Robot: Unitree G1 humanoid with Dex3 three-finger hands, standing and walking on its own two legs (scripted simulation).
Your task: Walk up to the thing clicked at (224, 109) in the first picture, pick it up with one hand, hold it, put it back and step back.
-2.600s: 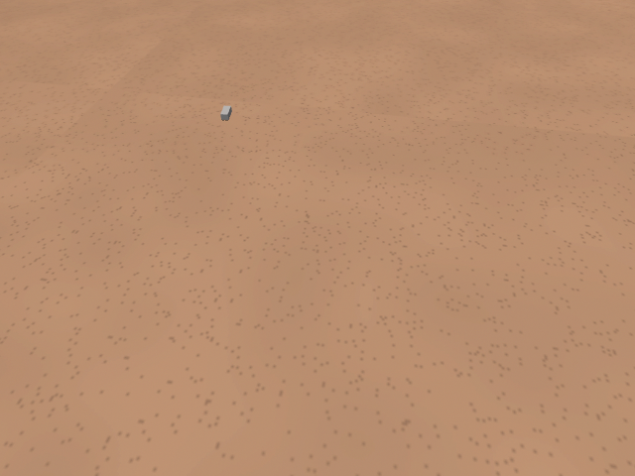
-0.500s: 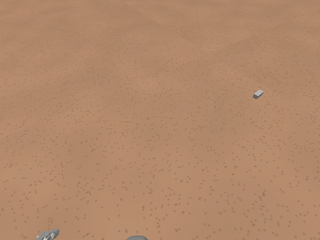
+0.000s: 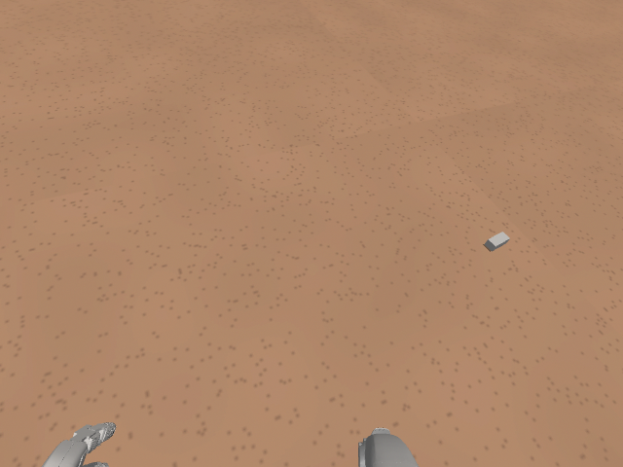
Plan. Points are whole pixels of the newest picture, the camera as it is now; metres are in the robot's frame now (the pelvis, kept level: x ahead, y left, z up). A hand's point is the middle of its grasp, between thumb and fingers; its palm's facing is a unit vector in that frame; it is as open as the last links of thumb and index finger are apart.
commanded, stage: walk up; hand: left
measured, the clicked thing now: (497, 241) +1.07 -0.84 -0.73
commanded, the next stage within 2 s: none
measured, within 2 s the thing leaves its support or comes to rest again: neither
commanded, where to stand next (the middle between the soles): +0.87 -1.24 m, yaw +33 degrees
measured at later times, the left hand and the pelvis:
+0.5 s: hand (262, 432) +0.20 +0.07 -0.15, palm faces +0.20 -0.91 -0.36, open 7.4 cm; pelvis +0.22 -0.22 -0.01, yaw +11 degrees
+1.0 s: hand (407, 335) +0.35 -0.16 -0.14, palm faces +0.32 -0.88 -0.35, open 7.4 cm; pelvis +0.38 -0.45 +0.00, yaw +20 degrees
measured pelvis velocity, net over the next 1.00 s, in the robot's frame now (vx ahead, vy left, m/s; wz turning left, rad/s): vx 0.38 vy -0.45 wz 0.35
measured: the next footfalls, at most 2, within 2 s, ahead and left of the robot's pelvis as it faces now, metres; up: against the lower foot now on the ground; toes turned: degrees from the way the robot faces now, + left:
right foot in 0.10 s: +0.20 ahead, -0.24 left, +0.00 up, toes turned +0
left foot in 0.48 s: +0.32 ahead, -0.11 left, +0.00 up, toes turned +18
